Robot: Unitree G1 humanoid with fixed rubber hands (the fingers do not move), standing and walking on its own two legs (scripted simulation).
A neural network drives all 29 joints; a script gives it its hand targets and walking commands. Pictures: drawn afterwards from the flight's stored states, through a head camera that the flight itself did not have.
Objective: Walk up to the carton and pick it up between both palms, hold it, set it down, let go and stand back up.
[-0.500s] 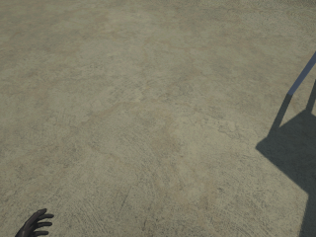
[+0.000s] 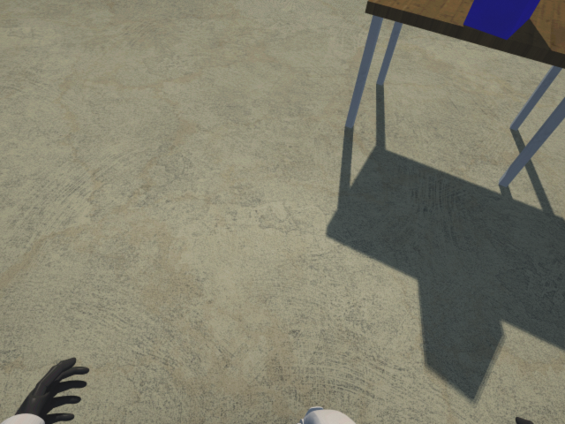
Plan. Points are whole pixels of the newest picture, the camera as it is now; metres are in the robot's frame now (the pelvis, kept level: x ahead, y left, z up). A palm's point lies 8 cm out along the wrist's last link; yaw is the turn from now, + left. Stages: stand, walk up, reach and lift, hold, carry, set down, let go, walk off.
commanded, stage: walk up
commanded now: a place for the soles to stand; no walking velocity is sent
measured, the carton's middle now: out of the picture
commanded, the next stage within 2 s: none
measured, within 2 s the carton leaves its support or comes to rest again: neither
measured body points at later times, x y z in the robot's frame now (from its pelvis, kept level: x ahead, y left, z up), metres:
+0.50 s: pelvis +0.18 -0.05 +0.00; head +0.20 -0.05 +0.45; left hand +0.48 +0.19 -0.08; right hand +0.09 -0.42 -0.08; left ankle +0.11 +0.14 -0.70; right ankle +0.24 -0.20 -0.71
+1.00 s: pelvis +0.36 -0.13 +0.00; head +0.38 -0.09 +0.45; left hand +0.62 +0.09 -0.13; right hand +0.24 -0.45 -0.06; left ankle +0.45 -0.03 -0.71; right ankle +0.36 -0.26 -0.67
